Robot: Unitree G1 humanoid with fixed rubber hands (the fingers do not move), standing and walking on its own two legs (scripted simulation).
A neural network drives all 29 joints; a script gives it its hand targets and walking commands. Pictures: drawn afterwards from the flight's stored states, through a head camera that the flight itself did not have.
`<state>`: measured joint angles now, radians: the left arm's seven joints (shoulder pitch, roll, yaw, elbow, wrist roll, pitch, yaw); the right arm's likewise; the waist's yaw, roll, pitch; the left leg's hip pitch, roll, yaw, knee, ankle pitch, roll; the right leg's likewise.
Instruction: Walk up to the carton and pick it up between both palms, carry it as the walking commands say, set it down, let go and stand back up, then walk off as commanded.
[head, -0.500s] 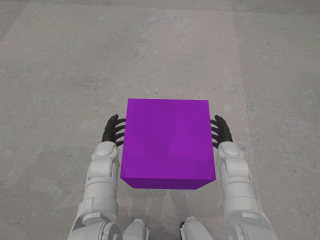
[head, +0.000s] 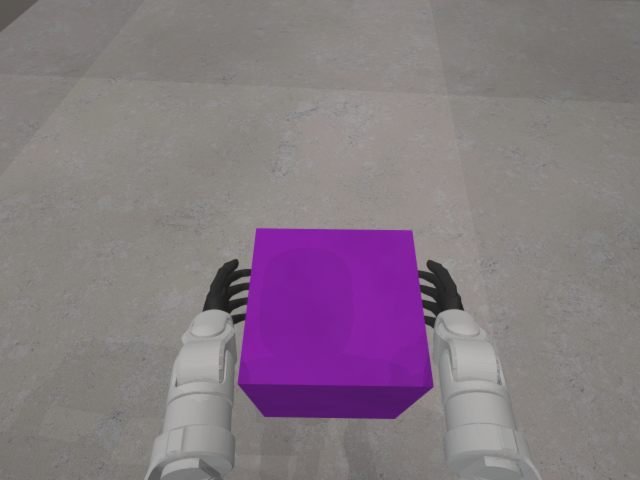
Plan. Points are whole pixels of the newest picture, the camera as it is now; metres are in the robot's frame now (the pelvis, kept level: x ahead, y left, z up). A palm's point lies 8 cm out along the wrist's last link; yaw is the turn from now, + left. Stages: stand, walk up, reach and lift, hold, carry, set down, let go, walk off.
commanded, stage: reach and lift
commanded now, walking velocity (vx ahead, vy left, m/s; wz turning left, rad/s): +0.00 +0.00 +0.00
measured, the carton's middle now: (331, 332) +0.32 +0.00 -0.08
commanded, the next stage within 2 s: hold in 1.44 s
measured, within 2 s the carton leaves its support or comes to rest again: neither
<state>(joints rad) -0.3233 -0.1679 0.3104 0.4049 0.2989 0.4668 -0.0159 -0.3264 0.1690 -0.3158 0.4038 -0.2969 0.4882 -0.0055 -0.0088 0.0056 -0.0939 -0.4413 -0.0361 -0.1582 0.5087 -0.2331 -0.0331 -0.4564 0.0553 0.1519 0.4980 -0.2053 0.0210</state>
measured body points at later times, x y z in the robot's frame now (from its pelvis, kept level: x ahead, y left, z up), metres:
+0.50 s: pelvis +0.01 +0.00 +0.01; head -0.04 +0.00 +0.46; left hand +0.31 +0.15 +0.05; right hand +0.30 -0.15 +0.05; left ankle +0.01 +0.14 -0.73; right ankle +0.02 -0.13 -0.73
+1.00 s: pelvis +0.00 +0.00 +0.01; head -0.04 +0.00 +0.46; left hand +0.30 +0.16 +0.05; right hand +0.30 -0.15 +0.05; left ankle +0.01 +0.14 -0.73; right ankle +0.02 -0.13 -0.73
